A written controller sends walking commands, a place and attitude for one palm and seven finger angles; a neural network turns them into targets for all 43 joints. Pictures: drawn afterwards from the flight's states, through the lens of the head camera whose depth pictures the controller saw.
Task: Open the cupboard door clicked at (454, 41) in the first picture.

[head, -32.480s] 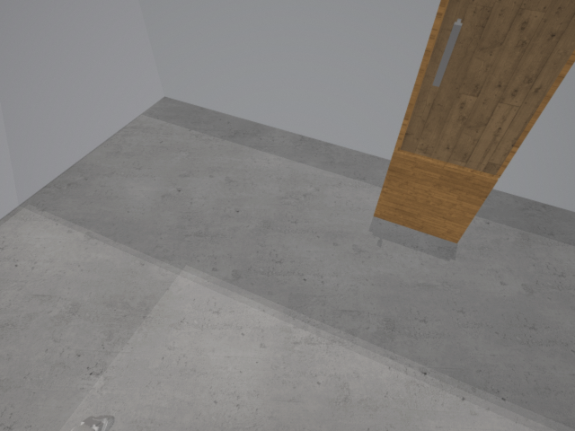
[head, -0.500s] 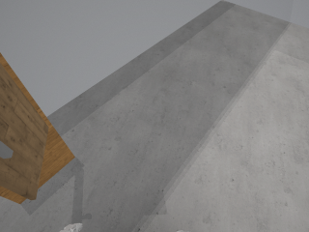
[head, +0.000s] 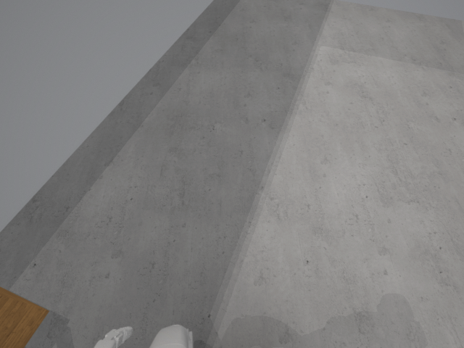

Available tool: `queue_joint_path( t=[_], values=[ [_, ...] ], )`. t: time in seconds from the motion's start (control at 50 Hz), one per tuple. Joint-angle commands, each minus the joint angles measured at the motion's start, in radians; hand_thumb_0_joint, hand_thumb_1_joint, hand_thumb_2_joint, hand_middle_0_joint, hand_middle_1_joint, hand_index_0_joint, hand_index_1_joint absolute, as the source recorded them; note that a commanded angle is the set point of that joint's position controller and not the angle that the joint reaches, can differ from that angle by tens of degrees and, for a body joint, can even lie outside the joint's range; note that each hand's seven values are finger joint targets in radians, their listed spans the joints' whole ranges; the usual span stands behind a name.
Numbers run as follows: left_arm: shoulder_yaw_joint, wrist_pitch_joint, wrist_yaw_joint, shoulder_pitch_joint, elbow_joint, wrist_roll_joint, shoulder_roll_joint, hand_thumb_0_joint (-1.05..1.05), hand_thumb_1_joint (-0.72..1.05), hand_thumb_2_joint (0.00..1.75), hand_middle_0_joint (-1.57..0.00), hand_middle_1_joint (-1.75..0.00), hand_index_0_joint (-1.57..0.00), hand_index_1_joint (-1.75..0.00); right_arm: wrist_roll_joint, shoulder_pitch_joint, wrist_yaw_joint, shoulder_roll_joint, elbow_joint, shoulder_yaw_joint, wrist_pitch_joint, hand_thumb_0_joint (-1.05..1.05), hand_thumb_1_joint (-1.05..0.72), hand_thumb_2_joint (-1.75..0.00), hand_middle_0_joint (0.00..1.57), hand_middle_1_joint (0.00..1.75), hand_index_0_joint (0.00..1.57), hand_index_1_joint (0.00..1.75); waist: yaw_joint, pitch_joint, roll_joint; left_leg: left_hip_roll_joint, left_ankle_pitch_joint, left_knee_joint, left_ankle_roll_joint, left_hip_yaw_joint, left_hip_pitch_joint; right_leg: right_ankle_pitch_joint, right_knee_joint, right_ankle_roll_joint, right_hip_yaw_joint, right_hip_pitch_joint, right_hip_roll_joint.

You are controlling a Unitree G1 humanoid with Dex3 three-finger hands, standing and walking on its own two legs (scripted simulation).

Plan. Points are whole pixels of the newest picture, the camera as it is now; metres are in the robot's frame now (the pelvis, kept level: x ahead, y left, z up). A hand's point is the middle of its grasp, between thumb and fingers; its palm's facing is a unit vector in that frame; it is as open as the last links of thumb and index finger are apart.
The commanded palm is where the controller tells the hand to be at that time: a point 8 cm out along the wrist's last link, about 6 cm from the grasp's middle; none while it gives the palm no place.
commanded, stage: walk to a spot facing it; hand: left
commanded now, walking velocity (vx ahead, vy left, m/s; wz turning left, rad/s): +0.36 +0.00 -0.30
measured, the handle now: out of the picture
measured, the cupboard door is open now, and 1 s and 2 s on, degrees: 50 50 50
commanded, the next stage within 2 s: turn to face it in 1.18 s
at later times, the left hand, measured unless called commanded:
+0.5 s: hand (151, 259) +0.31 +0.19 -0.16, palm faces -0.13 -0.98 -0.16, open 7.4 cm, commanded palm none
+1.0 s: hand (193, 194) +0.49 +0.11 -0.18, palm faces -0.15 -0.97 -0.17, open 7.2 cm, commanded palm none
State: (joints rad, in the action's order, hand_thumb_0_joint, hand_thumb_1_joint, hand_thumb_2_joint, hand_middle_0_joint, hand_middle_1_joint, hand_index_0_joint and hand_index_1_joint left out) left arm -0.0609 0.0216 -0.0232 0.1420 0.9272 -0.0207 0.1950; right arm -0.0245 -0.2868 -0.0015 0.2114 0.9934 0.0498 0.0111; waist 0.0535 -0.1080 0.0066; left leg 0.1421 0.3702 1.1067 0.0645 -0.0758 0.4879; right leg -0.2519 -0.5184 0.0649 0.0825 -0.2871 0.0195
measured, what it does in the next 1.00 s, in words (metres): walks ahead: left foot, then right foot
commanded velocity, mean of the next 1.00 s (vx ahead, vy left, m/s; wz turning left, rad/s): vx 0.37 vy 0.00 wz -0.14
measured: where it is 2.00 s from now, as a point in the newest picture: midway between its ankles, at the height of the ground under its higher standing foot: (269, 212)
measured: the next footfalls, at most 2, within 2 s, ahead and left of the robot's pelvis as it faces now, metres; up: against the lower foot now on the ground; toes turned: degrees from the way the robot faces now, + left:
left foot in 0.24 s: +0.25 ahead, +0.13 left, +0.00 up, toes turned +1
right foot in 0.64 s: +0.38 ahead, -0.17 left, +0.00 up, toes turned -19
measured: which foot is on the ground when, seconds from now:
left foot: up 0.00-0.22, down 0.24-0.64, up 0.66-1.00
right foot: down 0.00-0.24, up 0.26-0.62, down 0.64-1.00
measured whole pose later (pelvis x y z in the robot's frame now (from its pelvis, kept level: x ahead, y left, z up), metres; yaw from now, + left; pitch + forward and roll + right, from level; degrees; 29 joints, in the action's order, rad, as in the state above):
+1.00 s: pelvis +0.45 -0.07 +0.00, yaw -11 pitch +0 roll -1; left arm -0.06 0.06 -0.01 0.30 1.10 -0.02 0.19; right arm -0.02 -0.19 -0.03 0.16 1.01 0.05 -0.04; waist 0.01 -0.05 -0.02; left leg 0.10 0.19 0.61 0.02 -0.13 0.46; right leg -0.35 -0.39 0.01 0.13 -0.03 -0.01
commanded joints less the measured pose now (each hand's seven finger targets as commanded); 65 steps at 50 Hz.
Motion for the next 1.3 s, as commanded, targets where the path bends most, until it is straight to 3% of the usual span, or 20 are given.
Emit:
queue_joint_path(
  t=[0.0, 0.12, 0.18, 0.2, 0.22, 0.24, 0.3, 0.4, 0.5, 0.58, 0.6, 0.62, 0.64, 0.74, 0.92, 0.98, 1.02, 1.04, 1.18, 1.28],
  values=[
    [-0.041, 0.037, 0.014, 0.08, -0.015, -0.006, 0.165, 0.0, 0.9, 0.9, -0.2, -0.3, -0.2, -0.3, -0.003, 0.01, -0.009, 0.049, -0.083, 0.019, -0.033, 0.0, -0.9, -0.9, 0.2, 0.3, 0.2, 0.3, -0.033, 0.108, -0.112, -0.011, -0.102, -0.164, 0.0, 0.021, 0.048, -0.018, 0.314, 0.134, -0.267, 0.091, -0.232],
    [-0.043, 0.046, 0.011, 0.161, 0.034, 0.001, 0.173, 0.0, 0.9, 0.9, -0.2, -0.3, -0.2, -0.3, 0.003, 0.165, -0.014, 0.052, -0.139, 0.014, -0.063, 0.0, -0.9, -0.9, 0.2, 0.3, 0.2, 0.3, -0.078, 0.087, -0.113, -0.062, -0.123, -0.437, -0.015, 0.005, 0.008, 0.168, 0.246, 0.134, -0.294, 0.205, -0.244],
    [-0.039, 0.041, 0.012, 0.138, 0.04, 0.007, 0.158, 0.0, 0.9, 0.9, -0.2, -0.3, -0.2, -0.3, -0.001, 0.078, -0.005, 0.084, -0.1, 0.018, -0.076, 0.0, -0.9, -0.9, 0.2, 0.3, 0.2, 0.3, -0.013, 0.082, -0.079, -0.093, -0.187, -0.607, -0.036, -0.022, -0.267, 0.212, 0.125, 0.084, -0.244, 0.076, -0.187],
    [-0.035, 0.043, 0.011, 0.136, 0.032, 0.006, 0.129, 0.0, 0.9, 0.9, -0.2, -0.3, -0.2, -0.3, -0.007, -0.043, 0.005, 0.131, -0.06, 0.033, -0.083, 0.0, -0.9, -0.9, 0.2, 0.3, 0.2, 0.3, 0.035, 0.147, 0.027, -0.036, -0.158, -0.66, -0.072, 0.067, -0.501, 0.236, -0.076, 0.047, -0.21, -0.056, -0.126],
    [-0.025, 0.044, 0.003, 0.169, 0.014, 0.015, 0.08, 0.0, 0.9, 0.9, -0.2, -0.3, -0.2, -0.3, -0.028, -0.206, 0.016, 0.251, -0.028, 0.059, -0.09, 0.0, -0.9, -0.9, 0.2, 0.3, 0.2, 0.3, 0.089, 0.259, 0.249, 0.246, -0.08, -0.725, -0.193, 0.418, -0.718, -0.058, -0.397, -0.009, -0.066, -0.275, 0.0],
    [-0.018, 0.055, 0.001, 0.116, -0.019, 0.009, 0.084, 0.0, 0.9, 0.9, -0.2, -0.3, -0.2, -0.3, -0.025, -0.281, 0.023, 0.274, -0.016, 0.056, -0.076, 0.0, -0.9, -0.9, 0.2, 0.3, 0.2, 0.3, 0.107, 0.251, 0.258, 0.387, -0.08, -0.827, -0.288, 0.613, -0.722, -0.319, -0.656, -0.016, -0.087, -0.395, 0.03],
    [-0.024, 0.042, -0.01, 0.057, 0.0, -0.008, 0.083, 0.0, 0.9, 0.9, -0.2, -0.3, -0.2, -0.3, -0.014, -0.08, 0.02, 0.133, -0.063, 0.022, -0.083, 0.0, -0.9, -0.9, 0.2, 0.3, 0.2, 0.3, 0.009, 0.053, 0.138, 0.288, 0.023, -0.909, -0.222, 0.402, -0.381, -0.107, -0.799, -0.029, -0.138, -0.441, -0.11],
    [-0.006, 0.004, -0.027, 0.073, 0.013, -0.009, 0.02, 0.0, 0.9, 0.9, -0.2, -0.3, -0.2, -0.3, -0.006, -0.074, 0.018, 0.11, -0.023, 0.015, -0.098, 0.0, -0.9, -0.9, 0.2, 0.3, 0.2, 0.3, -0.047, 0.085, 0.135, 0.152, -0.218, -0.928, -0.17, 0.044, -0.332, 0.019, -0.455, -0.056, -0.057, -0.284, -0.123],
    [-0.004, 0.007, -0.029, -0.04, -0.014, -0.01, 0.023, 0.0, 0.9, 0.9, -0.2, -0.3, -0.2, -0.3, -0.013, -0.138, 0.006, 0.114, 0.02, 0.019, -0.081, 0.0, -0.9, -0.9, 0.2, 0.3, 0.2, 0.3, -0.019, 0.023, 0.092, 0.161, -0.127, -0.936, -0.176, 0.003, -0.291, 0.055, -0.176, -0.054, 0.023, -0.158, -0.091],
    [-0.017, 0.018, -0.023, 0.071, 0.034, -0.012, 0.068, 0.0, 0.9, 0.9, -0.2, -0.3, -0.2, -0.3, -0.01, -0.153, 0.009, 0.112, 0.048, 0.008, -0.071, 0.0, -0.9, -0.9, 0.2, 0.3, 0.2, 0.3, -0.09, 0.071, 0.063, 0.113, -0.303, -0.707, -0.126, -0.066, -0.281, 0.04, -0.026, -0.017, 0.07, 0.114, -0.032],
    [-0.034, 0.032, -0.013, 0.226, 0.081, -0.015, 0.13, 0.0, 0.9, 0.9, -0.2, -0.3, -0.2, -0.3, 0.002, -0.136, 0.001, 0.089, 0.043, 0.005, -0.074, 0.0, -0.9, -0.9, 0.2, 0.3, 0.2, 0.3, -0.164, 0.152, -0.052, 0.058, -0.346, -0.46, -0.093, -0.125, -0.136, -0.045, 0.025, 0.037, -0.066, 0.372, -0.11],
    [-0.071, 0.039, 0.004, 0.405, 0.133, -0.014, 0.253, 0.0, 0.9, 0.9, -0.2, -0.3, -0.2, -0.3, 0.017, -0.131, -0.004, 0.029, 0.011, -0.008, -0.083, 0.0, -0.9, -0.9, 0.2, 0.3, 0.2, 0.3, -0.225, 0.267, -0.341, -0.077, -0.006, -0.118, -0.046, -0.185, 0.127, -0.118, 0.156, 0.148, -0.472, 0.613, -0.383],
    [-0.069, 0.033, 0.013, 0.411, 0.137, 0.01, 0.279, 0.0, 0.9, 0.9, -0.2, -0.3, -0.2, -0.3, 0.017, -0.055, -0.001, 0.065, -0.018, 0.001, -0.081, 0.0, -0.9, -0.9, 0.2, 0.3, 0.2, 0.3, -0.222, 0.251, -0.31, -0.073, 0.243, 0.092, -0.05, -0.056, 0.227, -0.104, 0.273, 0.208, -0.628, 0.569, -0.479],
    [-0.017, 0.043, 0.027, 0.122, 0.07, -0.001, 0.096, 0.0, 0.9, 0.9, -0.2, -0.3, -0.2, -0.3, -0.003, -0.065, -0.006, -0.004, 0.041, 0.006, -0.042, 0.0, -0.9, -0.9, 0.2, 0.3, 0.2, 0.3, -0.041, 0.051, -0.125, 0.037, -0.038, -0.062, -0.027, 0.021, 0.06, -0.019, 0.352, 0.112, -0.202, 0.071, -0.32],
    [-0.017, 0.065, 0.02, 0.19, 0.13, 0.002, 0.131, 0.0, 0.9, 0.9, -0.2, -0.3, -0.2, -0.3, 0.003, 0.085, -0.031, 0.002, -0.028, 0.01, -0.065, 0.0, -0.9, -0.9, 0.2, 0.3, 0.2, 0.3, -0.058, 0.039, -0.108, -0.036, -0.179, -0.486, -0.043, -0.052, -0.018, 0.169, 0.278, 0.089, -0.114, 0.204, -0.29],
    [-0.017, 0.058, 0.02, 0.174, 0.127, 0.007, 0.118, 0.0, 0.9, 0.9, -0.2, -0.3, -0.2, -0.3, -0.005, -0.057, -0.018, 0.063, 0.023, 0.023, -0.078, 0.0, -0.9, -0.9, 0.2, 0.3, 0.2, 0.3, 0.028, 0.078, -0.023, -0.073, -0.202, -0.607, -0.077, -0.065, -0.343, 0.298, 0.027, 0.038, -0.031, 0.078, -0.22],
    [-0.001, 0.057, 0.009, 0.196, 0.075, 0.015, 0.042, 0.0, 0.9, 0.9, -0.2, -0.3, -0.2, -0.3, -0.024, -0.325, 0.005, 0.245, 0.076, 0.066, -0.079, 0.0, -0.9, -0.9, 0.2, 0.3, 0.2, 0.3, 0.105, 0.248, 0.319, 0.321, -0.122, -0.794, -0.268, 0.511, -0.699, -0.272, -0.58, -0.046, 0.062, -0.291, -0.008],
    [-0.003, 0.062, 0.014, 0.114, 0.041, 0.002, 0.063, 0.0, 0.9, 0.9, -0.2, -0.3, -0.2, -0.3, -0.016, -0.309, 0.008, 0.235, 0.077, 0.061, -0.069, 0.0, -0.9, -0.9, 0.2, 0.3, 0.2, 0.3, 0.103, 0.217, 0.2, 0.356, -0.001, -0.846, -0.304, 0.556, -0.597, -0.321, -0.738, -0.024, -0.047, -0.345, -0.036],
    [0.0, 0.013, -0.009, 0.11, 0.075, -0.007, -0.006, 0.0, 0.9, 0.9, -0.2, -0.3, -0.2, -0.3, -0.004, -0.077, 0.018, 0.09, 0.029, 0.019, -0.101, 0.0, -0.9, -0.9, 0.2, 0.3, 0.2, 0.3, -0.044, 0.103, 0.097, 0.177, -0.276, -0.909, -0.189, 0.064, -0.296, -0.024, -0.462, -0.071, -0.049, -0.241, -0.152],
    [0.001, 0.007, -0.008, 0.065, 0.062, -0.009, -0.002, 0.0, 0.9, 0.9, -0.2, -0.3, -0.2, -0.3, -0.005, -0.07, 0.011, 0.092, 0.04, 0.02, -0.07, 0.0, -0.9, -0.9, 0.2, 0.3, 0.2, 0.3, -0.046, 0.025, 0.088, 0.149, -0.123, -0.898, -0.186, 0.013, -0.184, 0.061, -0.171, -0.075, 0.025, -0.069, -0.109]
  ],
)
